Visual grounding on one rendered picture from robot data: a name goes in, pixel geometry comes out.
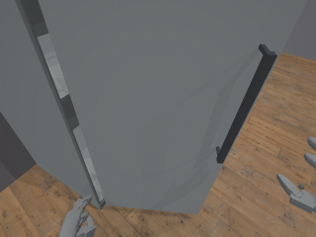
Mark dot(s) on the fridge door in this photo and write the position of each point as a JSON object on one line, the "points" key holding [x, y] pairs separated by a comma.
{"points": [[157, 84]]}

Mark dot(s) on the left robot hand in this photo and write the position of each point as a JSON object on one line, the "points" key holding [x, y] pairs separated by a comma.
{"points": [[71, 225]]}

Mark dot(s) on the right robot hand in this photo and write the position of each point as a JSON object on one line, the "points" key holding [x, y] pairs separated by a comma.
{"points": [[301, 199]]}

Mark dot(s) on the handle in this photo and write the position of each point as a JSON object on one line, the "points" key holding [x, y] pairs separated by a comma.
{"points": [[263, 70]]}

